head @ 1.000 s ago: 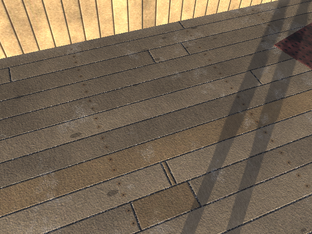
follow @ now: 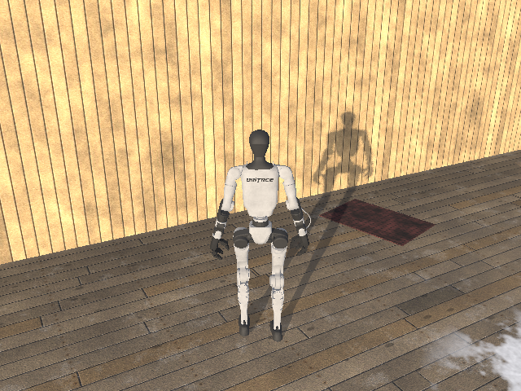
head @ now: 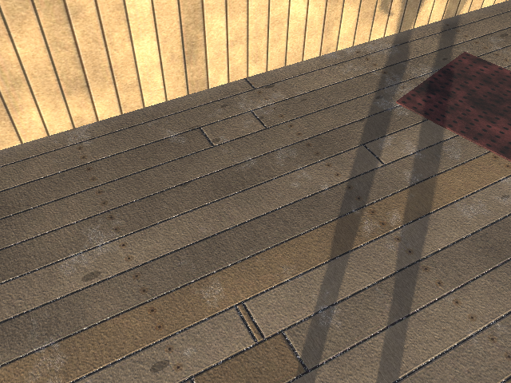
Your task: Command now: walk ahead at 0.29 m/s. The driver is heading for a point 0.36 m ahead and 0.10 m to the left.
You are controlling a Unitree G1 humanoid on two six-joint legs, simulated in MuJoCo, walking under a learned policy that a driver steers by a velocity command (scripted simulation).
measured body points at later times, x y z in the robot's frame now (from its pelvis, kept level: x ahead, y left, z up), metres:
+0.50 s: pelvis +0.21 +0.03 -0.02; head +0.25 +0.04 +0.43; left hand +0.39 +0.25 -0.15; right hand +0.09 -0.18 -0.16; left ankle +0.03 +0.11 -0.74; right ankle +0.35 -0.03 -0.73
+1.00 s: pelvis +0.31 +0.04 +0.00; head +0.30 +0.04 +0.45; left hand +0.31 +0.26 -0.16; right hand +0.31 -0.18 -0.16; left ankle +0.31 +0.15 -0.74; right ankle +0.35 -0.03 -0.74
